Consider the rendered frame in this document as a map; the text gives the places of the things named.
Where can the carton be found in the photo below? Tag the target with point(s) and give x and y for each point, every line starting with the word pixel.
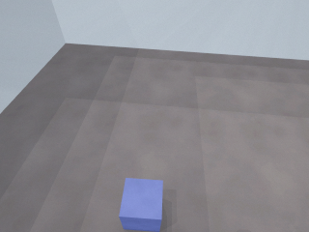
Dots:
pixel 141 206

